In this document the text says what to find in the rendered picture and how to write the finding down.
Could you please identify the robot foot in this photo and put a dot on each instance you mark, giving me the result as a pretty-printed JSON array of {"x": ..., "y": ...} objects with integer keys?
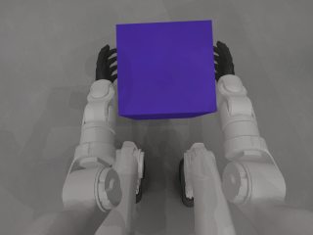
[
  {"x": 187, "y": 201},
  {"x": 139, "y": 195}
]

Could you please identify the left robot foot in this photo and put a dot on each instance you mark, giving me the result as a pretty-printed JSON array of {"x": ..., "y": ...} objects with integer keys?
[{"x": 139, "y": 195}]

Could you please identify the robot right forearm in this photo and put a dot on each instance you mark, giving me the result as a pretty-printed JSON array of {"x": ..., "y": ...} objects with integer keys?
[{"x": 242, "y": 139}]

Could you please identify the robot right upper arm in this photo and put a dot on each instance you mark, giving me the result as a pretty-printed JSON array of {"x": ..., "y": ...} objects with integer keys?
[{"x": 258, "y": 191}]

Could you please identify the robot left upper arm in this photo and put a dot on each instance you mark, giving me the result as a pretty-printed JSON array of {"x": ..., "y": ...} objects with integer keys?
[{"x": 89, "y": 195}]

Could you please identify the robot left forearm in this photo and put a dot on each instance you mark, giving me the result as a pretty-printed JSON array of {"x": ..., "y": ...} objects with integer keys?
[{"x": 96, "y": 147}]

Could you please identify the right robot foot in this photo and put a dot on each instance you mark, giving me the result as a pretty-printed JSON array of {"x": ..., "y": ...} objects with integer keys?
[{"x": 187, "y": 201}]

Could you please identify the robot right hand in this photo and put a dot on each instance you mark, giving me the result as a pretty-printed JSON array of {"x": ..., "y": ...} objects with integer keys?
[{"x": 224, "y": 61}]

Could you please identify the robot left hand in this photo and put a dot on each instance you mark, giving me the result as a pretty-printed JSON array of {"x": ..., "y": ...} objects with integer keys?
[{"x": 104, "y": 69}]

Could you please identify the carton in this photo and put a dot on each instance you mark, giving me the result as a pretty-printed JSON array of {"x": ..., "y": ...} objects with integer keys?
[{"x": 165, "y": 70}]

